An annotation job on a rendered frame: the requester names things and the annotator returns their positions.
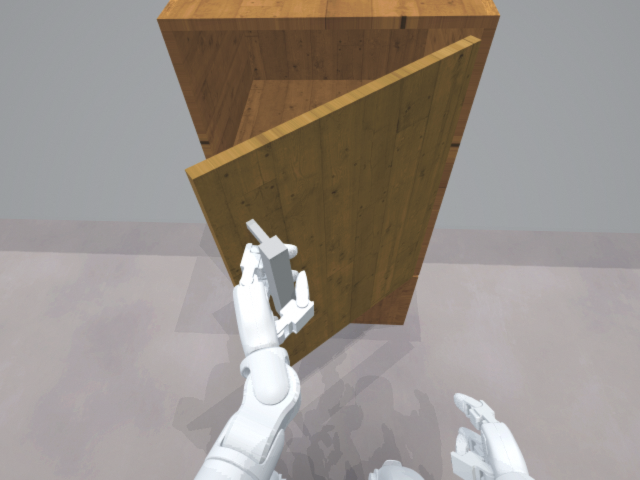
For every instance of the cupboard door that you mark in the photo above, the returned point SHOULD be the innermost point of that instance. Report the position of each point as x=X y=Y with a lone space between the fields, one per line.
x=351 y=184

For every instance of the handle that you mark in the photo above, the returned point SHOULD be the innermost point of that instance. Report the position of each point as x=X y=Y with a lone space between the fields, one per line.
x=276 y=262

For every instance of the robot right hand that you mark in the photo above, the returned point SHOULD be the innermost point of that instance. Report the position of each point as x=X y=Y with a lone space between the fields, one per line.
x=492 y=454

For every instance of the robot left forearm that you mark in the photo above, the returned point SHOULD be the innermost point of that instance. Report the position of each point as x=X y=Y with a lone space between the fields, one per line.
x=252 y=441

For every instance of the robot left hand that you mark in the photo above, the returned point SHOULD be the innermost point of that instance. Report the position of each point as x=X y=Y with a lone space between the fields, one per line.
x=255 y=319

